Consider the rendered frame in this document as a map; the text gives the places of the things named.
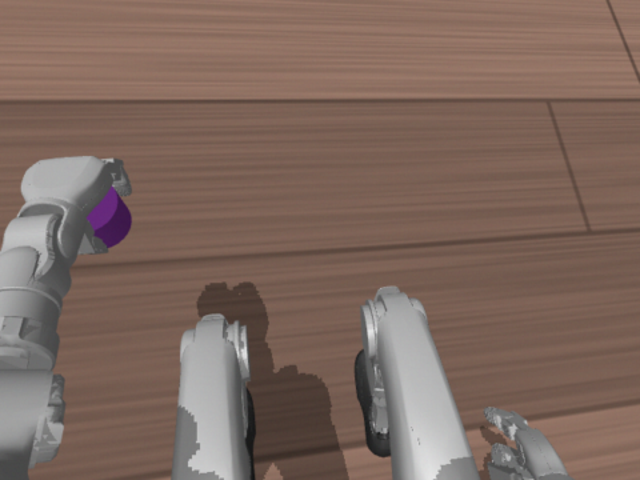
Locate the tin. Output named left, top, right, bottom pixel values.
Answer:
left=86, top=186, right=132, bottom=248

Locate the right robot hand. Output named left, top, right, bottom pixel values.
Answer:
left=484, top=407, right=569, bottom=480

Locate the right robot foot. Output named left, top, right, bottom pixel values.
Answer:
left=355, top=349, right=391, bottom=457

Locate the left robot hand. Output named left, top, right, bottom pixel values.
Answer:
left=21, top=156, right=132, bottom=255

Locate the left robot arm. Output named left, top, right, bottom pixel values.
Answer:
left=0, top=197, right=87, bottom=480

